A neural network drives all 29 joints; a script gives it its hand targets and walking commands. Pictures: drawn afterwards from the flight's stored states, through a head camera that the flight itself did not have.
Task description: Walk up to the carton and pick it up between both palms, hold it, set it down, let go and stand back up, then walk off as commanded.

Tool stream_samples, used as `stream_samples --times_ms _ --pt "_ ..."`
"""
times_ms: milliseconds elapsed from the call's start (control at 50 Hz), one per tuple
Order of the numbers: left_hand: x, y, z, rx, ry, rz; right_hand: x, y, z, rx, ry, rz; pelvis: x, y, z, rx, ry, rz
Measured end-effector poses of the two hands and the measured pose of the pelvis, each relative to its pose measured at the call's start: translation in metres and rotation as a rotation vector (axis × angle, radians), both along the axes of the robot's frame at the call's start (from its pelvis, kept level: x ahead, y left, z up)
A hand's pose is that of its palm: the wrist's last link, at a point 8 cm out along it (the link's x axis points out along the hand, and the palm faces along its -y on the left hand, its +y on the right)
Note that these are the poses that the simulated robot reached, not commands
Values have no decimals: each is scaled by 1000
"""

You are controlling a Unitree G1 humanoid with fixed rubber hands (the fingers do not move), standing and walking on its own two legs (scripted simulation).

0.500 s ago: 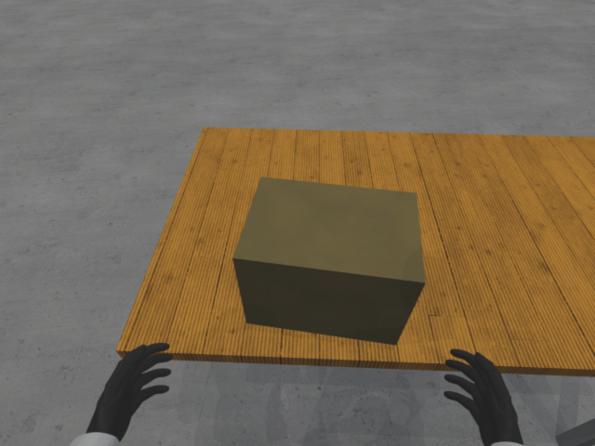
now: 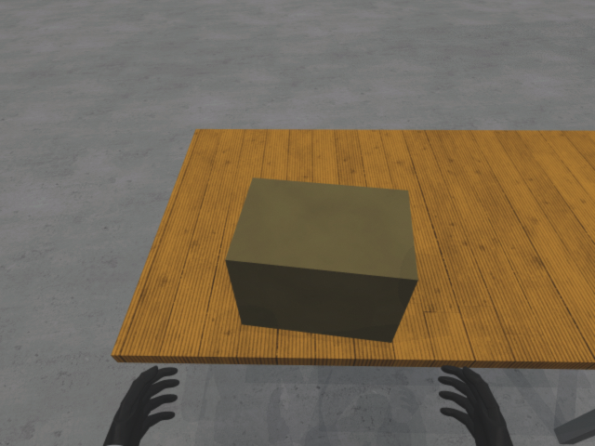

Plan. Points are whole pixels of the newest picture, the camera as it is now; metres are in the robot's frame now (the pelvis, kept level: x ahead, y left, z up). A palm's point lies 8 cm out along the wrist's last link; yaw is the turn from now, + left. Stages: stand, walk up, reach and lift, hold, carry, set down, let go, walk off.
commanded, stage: set down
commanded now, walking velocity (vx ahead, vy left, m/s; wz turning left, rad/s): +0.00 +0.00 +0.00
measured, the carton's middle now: (321, 260) +0.40 -0.02 +0.00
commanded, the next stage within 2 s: let go in 0.84 s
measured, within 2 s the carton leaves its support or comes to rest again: neither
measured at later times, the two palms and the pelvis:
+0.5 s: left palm out of the picture +0.14 +0.23 -0.06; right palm out of the picture +0.15 -0.22 -0.07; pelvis -0.01 +0.00 +0.00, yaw +1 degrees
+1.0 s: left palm out of the picture +0.15 +0.22 -0.08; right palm (485, 445) +0.16 -0.23 -0.09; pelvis +0.00 -0.01 +0.00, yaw +1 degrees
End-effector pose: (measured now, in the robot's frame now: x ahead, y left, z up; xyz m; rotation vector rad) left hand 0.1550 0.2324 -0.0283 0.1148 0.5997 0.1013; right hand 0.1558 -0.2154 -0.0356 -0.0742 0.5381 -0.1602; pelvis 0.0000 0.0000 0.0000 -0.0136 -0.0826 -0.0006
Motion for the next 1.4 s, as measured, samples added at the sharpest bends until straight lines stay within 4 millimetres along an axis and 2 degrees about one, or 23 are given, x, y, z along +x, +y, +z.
stream_samples --times_ms 360,760,1060,1300,1340,1400 --pt "-8 -6 -26 25 109 19 -3 -1 -23 -29 85 55 -12 -3 -2 7 -11 9" --pt "-12 -8 -46 49 214 20 -6 -5 -48 -47 180 100 -8 -5 -3 7 -1 9" --pt "-4 -17 -49 50 222 20 2 -17 -51 -61 182 119 -3 -12 -4 8 3 23" --pt "-9 -21 -53 53 231 28 -1 -22 -52 -68 196 123 -6 -18 -4 10 -4 32" --pt "-12 -15 -54 73 221 28 -4 -28 -56 -106 240 137 -7 -18 -5 10 16 35" --pt "-21 6 -56 122 224 47 -14 -49 -61 -161 325 117 -8 -18 -7 9 37 39"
